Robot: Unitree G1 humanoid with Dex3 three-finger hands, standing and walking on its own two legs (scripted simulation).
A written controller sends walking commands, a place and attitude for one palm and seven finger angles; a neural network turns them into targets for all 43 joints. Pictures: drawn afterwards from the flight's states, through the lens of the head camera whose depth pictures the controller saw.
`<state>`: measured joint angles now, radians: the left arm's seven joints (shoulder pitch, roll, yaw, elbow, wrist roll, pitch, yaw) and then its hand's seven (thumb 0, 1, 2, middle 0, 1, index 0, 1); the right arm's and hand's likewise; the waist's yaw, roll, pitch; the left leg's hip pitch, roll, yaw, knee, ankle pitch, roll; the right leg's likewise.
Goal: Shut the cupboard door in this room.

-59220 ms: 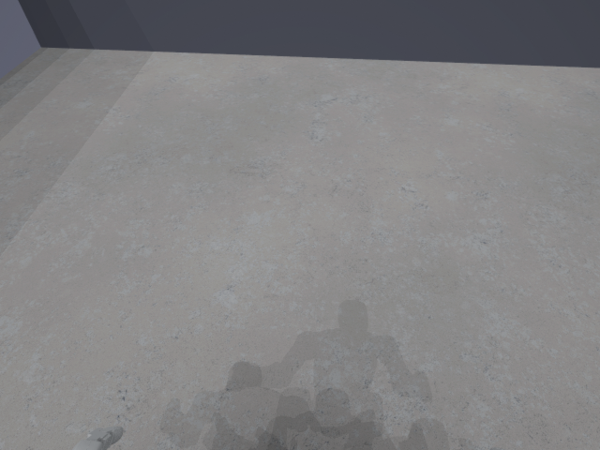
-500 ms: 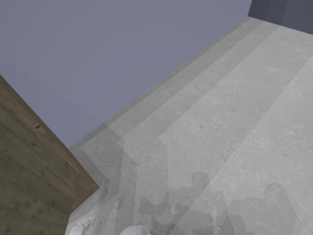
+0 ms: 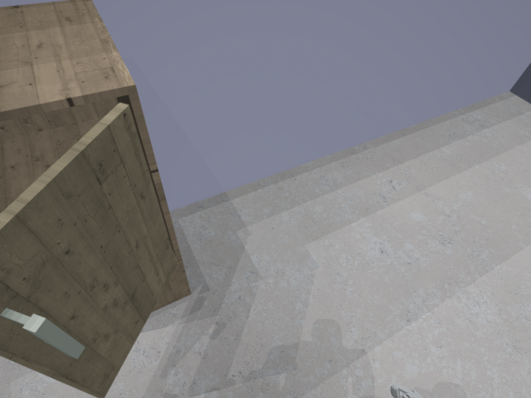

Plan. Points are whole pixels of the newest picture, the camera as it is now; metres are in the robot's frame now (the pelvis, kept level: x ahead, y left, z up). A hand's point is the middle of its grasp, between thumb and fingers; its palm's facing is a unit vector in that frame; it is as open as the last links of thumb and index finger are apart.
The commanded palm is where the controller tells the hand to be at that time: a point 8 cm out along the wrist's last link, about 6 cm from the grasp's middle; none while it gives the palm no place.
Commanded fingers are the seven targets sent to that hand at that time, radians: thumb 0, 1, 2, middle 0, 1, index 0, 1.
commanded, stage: stand and wait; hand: left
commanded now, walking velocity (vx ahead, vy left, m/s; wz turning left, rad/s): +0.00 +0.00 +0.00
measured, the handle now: (46, 334) +0.18 +0.34 -0.04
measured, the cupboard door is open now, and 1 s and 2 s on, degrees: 44 44 44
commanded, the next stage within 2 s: turn or walk to find it in 0.10 s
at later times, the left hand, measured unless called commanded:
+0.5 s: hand out of the picture +0.04 +0.17 -0.16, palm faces +0.20 -0.95 -0.24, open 7.3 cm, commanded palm none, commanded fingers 0.00 0.90 0.90 -0.20 -0.30 -0.20 -0.30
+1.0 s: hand out of the picture +0.02 +0.24 -0.16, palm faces +0.41 -0.88 -0.25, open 7.4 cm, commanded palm none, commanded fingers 0.00 0.90 0.90 -0.20 -0.30 -0.20 -0.30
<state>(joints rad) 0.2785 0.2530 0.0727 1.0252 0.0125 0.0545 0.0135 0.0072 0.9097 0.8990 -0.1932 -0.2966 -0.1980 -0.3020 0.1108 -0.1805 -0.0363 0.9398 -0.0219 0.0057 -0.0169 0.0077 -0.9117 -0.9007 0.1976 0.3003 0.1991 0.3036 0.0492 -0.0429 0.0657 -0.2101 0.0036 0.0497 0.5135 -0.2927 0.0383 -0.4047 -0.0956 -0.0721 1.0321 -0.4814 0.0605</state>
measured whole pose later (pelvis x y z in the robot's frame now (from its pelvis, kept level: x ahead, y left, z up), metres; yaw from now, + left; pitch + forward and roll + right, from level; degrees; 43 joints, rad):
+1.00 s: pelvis +0.01 +0.00 +0.00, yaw +22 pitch +1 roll -1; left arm 0.14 0.23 0.07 0.93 0.01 0.05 0.00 0.01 0.91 0.90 -0.19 -0.30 -0.20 -0.30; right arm 0.19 -0.19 -0.05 0.94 -0.03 0.02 0.00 0.01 -0.91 -0.90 0.20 0.30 0.20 0.30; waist -0.01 0.01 0.07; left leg -0.26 -0.02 -0.04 0.47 -0.24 0.02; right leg -0.43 -0.07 -0.04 0.89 -0.44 0.09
